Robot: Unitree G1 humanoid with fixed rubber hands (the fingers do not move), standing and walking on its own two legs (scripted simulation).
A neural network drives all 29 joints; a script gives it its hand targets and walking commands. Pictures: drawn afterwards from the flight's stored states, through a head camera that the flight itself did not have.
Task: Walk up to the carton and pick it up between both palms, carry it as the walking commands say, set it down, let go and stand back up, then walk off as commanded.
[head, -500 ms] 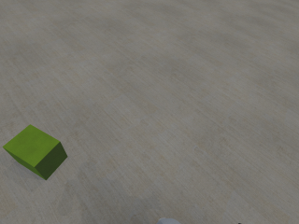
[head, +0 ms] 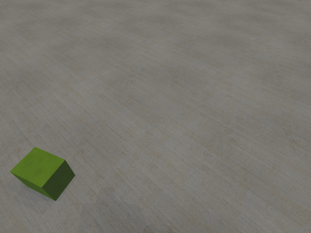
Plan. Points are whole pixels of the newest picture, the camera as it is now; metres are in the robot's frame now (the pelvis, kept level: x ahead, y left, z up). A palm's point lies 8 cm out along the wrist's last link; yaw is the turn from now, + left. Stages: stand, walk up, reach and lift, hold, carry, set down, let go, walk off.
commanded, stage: walk off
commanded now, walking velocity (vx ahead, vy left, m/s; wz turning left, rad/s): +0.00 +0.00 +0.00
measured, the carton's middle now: (45, 173) +0.64 +0.70 -0.68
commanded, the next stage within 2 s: none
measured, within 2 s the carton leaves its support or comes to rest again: neither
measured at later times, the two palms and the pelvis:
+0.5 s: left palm out of the picture +0.13 +0.21 -0.13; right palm out of the picture -0.03 -0.30 -0.13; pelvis +0.06 -0.05 -0.01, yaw +0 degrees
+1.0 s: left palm (112, 213) +0.24 +0.13 -0.17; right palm (246, 152) +0.42 -0.34 -0.13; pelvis +0.31 -0.09 -0.02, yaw +0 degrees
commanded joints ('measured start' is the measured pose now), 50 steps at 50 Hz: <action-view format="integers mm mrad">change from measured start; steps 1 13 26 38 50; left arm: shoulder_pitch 41 95 237 260 163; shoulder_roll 116 107 67 62 47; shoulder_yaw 19 31 50 21 39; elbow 0 65 14 54 19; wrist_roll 0 12 20 20 14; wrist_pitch -11 9 -31 -86 -70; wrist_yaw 4 -10 -75 -27 -51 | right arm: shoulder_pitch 24 88 66 -218 -28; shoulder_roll -78 -97 -149 -22 -111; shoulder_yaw -14 -20 -62 -21 -54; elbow -7 36 53 -108 -21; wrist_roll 0 -25 -14 -10 -2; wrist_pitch -10 -10 -39 -41 -70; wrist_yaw -5 -10 -20 43 -5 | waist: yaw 16 -19 109 47 -16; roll -33 -21 50 -90 6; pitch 75 181 47 115 58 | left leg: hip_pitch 29 -68 -372 -476 69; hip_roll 68 116 150 81 384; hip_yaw -84 -132 -55 59 -418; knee -40 57 46 472 -193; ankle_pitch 42 -520 -448 -101 -265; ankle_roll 7 63 56 13 192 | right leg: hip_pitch -142 -327 177 41 -578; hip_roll -132 -93 -1 -220 -148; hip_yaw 123 111 -209 -1 18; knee -115 10 93 -184 960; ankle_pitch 3 -485 -65 323 -15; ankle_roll -25 -54 26 -145 3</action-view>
